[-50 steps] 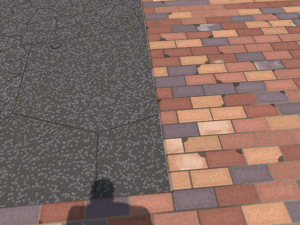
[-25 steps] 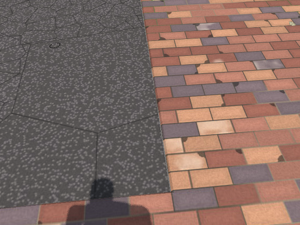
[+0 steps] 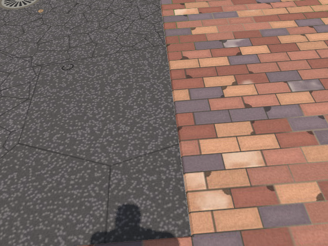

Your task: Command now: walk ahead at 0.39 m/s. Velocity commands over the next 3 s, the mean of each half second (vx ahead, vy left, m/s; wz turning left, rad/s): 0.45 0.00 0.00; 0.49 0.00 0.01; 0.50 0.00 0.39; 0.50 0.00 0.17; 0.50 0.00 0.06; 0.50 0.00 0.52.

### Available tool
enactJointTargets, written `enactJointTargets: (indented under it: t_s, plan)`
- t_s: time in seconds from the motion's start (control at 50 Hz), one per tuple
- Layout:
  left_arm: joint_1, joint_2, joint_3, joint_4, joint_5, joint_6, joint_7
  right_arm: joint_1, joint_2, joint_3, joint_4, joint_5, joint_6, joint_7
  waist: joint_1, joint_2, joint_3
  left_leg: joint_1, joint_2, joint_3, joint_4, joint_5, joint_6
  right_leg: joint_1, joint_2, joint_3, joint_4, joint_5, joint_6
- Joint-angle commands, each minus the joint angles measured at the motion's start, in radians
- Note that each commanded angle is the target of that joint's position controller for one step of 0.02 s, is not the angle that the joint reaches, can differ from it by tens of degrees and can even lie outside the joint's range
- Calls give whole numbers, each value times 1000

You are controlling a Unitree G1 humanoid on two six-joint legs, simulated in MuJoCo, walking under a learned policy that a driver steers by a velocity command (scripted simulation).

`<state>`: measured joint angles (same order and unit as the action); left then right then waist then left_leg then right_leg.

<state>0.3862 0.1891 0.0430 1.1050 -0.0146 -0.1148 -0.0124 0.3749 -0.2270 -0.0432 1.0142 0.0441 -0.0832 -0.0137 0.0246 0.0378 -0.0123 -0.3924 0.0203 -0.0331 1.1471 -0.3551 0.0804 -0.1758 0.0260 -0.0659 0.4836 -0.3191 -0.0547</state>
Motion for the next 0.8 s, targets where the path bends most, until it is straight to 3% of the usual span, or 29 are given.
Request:
enactJointTargets:
  t_s: [0.02,0.04,0.08,0.14,0.2,0.26,0.3,0.32,0.34,0.36,0.38,0.4,0.42,0.44,0.46,0.48,0.52,0.54,0.58,0.62,0.68,0.74,0.8]
  plan:
    - [49,65,-9,-29,8,-1,-6,-68,-91,-30,-79,-12,-33,13,-7,-105,131,-370,108,-28,22,162,19,174,-254,322,-350,114,-104]
    - [86,59,-13,-20,11,6,-1,-72,-78,-32,-78,-12,-26,19,-3,-119,118,-352,109,-5,-4,184,7,178,-232,267,-347,206,-97]
    - [140,84,-12,-11,15,13,12,-125,-41,-26,-95,-15,-12,26,3,-105,122,-384,112,25,-56,211,-24,185,-227,216,-351,331,-113]
    - [136,123,-10,-33,22,23,29,-297,-16,-11,-166,-19,-10,28,26,-87,158,-409,104,42,-266,292,-55,150,-231,178,-381,368,-127]
    - [162,149,-3,-43,16,26,36,-414,-20,-1,-208,-14,-16,40,51,-110,174,-332,65,82,-447,379,-57,122,-226,137,-407,348,-125]
    - [187,152,4,-35,0,27,38,-481,-35,2,-241,-9,-21,56,45,-113,196,-307,52,73,-542,392,-28,182,-261,119,-396,372,-120]
    - [168,164,12,-40,-1,31,39,-495,-59,-5,-260,-9,-31,69,19,-116,176,-262,34,75,-601,365,3,247,-278,101,-345,484,-101]
    - [151,179,18,-46,3,34,39,-456,-81,-15,-256,-9,-34,72,-13,-137,134,-192,11,84,-606,339,19,277,-285,93,-287,638,-90]
    - [136,194,24,-51,9,40,38,-378,-113,-30,-239,-8,-34,69,-59,-165,64,-81,-23,105,-590,309,38,299,-284,80,-188,831,-77]
    - [118,190,23,-57,16,50,37,-214,-155,-55,-191,-6,-31,63,-144,-170,-36,122,-62,129,-584,293,64,267,-248,47,7,961,-54]
    - [105,175,14,-77,24,52,34,-33,-209,-76,-146,-11,-25,52,-219,-140,-154,428,32,19,-554,282,109,67,-208,30,274,814,-21]
    - [247,22,-28,-90,20,34,18,111,-312,-99,-111,-41,-22,49,-165,132,-369,837,319,-490,-645,29,292,-326,-18,34,727,273,43]
    - [228,35,-27,-73,-3,-2,9,98,-239,-74,-102,-40,-21,51,-160,183,-442,844,380,-789,-863,-51,299,-443,39,198,903,-211,28]
    - [103,121,-2,-120,-33,-20,7,-9,-181,-54,-109,-31,-26,53,-136,149,-249,696,341,-637,-878,-35,222,-546,-29,198,961,-174,3]
    - [16,147,3,-146,-37,-27,16,-117,-139,-40,-134,-30,-30,54,-106,50,-138,510,311,-471,-891,82,183,-532,-86,166,926,-77,-9]
    - [-17,149,12,-149,-25,-22,27,-190,-109,-31,-141,-37,-35,61,-65,-19,-69,341,271,-341,-916,205,161,-477,-131,148,859,-1,-7]
    - [33,109,20,-139,-10,12,37,-231,-71,-21,-126,-50,-43,69,1,25,-33,173,198,-194,-973,255,138,-345,-183,156,746,63,-14]
    - [44,92,21,-137,-10,24,39,-214,-74,-22,-113,-49,-45,67,9,35,-16,137,186,-159,-999,270,149,-329,-187,145,712,64,-11]
    - [-7,102,27,-160,-4,36,43,-176,-104,-27,-90,-49,-48,55,14,30,26,106,179,-119,-1040,288,168,-370,-197,133,634,113,5]
    - [-107,125,36,-197,5,36,44,-134,-133,-33,-76,-47,-46,36,-4,13,59,143,185,-110,-1062,294,172,-467,-206,132,513,213,27]
    - [-223,115,35,-232,7,23,34,-85,-146,-34,-66,-38,-36,17,-35,14,72,206,168,-70,-1070,316,147,-508,-187,115,304,378,36]
    - [-325,108,28,-254,-3,16,19,-26,-162,-36,-48,-24,-31,10,-72,7,83,263,164,-37,-1067,306,134,-488,-153,89,146,461,40]
    - [-418,107,20,-287,-6,9,2,28,-167,-40,-23,-22,-18,8,-103,-2,106,355,190,-30,-1033,317,135,-509,-133,76,67,434,35]
